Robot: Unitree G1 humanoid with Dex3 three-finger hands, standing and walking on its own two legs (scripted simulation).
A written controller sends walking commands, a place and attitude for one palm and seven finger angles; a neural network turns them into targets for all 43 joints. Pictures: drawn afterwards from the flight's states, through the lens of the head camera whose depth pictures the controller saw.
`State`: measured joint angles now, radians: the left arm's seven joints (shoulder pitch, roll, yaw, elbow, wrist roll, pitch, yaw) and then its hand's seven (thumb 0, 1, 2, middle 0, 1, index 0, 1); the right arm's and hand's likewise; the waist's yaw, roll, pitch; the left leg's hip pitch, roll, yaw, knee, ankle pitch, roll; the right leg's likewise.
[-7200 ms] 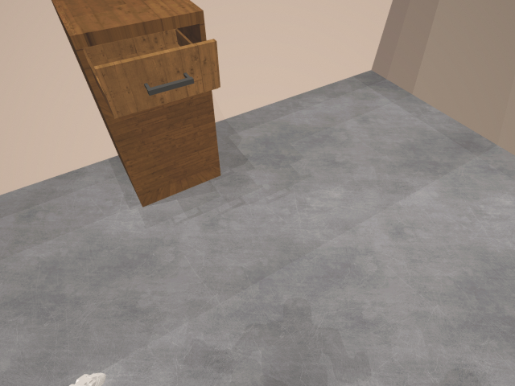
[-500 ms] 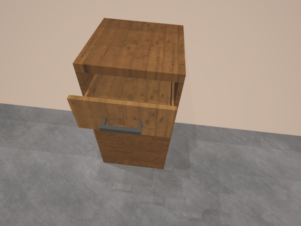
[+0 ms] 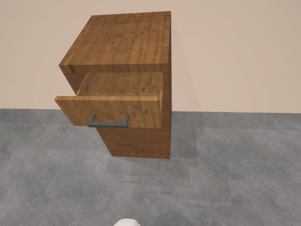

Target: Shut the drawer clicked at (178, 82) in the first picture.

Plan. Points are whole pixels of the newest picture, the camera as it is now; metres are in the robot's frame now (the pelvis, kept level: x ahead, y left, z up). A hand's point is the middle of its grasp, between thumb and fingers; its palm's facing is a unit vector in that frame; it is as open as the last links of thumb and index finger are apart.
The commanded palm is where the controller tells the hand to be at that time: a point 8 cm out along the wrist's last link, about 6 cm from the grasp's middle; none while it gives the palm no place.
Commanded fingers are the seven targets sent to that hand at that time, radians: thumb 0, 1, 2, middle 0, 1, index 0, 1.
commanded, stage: come to a stop and stand still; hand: left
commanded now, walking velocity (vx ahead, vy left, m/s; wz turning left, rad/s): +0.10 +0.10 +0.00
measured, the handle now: (108, 120) +0.48 +0.21 -0.07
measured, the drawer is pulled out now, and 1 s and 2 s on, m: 0.15 0.15 0.15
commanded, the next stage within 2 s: look again from close up in 1.52 s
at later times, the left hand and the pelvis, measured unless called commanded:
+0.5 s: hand out of the picture -0.07 +0.25 -0.18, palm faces +0.07 -0.98 -0.16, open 7.4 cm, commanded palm none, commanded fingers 0.00 0.90 0.90 -0.20 -0.30 -0.20 -0.30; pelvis -0.06 +0.06 +0.01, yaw +0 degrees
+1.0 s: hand out of the picture +0.04 +0.17 -0.17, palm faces +0.04 -0.97 -0.23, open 7.2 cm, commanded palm none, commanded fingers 0.00 0.90 0.90 -0.20 -0.30 -0.20 -0.30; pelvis -0.02 +0.00 -0.01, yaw +1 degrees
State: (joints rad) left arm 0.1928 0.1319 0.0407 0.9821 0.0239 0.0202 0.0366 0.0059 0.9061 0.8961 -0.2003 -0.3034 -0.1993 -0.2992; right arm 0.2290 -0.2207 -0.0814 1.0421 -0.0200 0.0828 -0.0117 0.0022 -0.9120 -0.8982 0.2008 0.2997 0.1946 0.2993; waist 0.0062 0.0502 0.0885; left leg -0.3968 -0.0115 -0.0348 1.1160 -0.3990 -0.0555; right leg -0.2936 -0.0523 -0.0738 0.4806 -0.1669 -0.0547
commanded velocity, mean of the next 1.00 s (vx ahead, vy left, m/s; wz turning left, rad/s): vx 0.06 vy -0.02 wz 0.00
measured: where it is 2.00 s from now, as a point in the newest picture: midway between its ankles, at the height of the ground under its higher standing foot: outside the picture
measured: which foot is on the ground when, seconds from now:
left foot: up 0.00-0.26, down 0.28-1.00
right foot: down 0.00-0.28, up 0.30-0.80, down 0.82-1.00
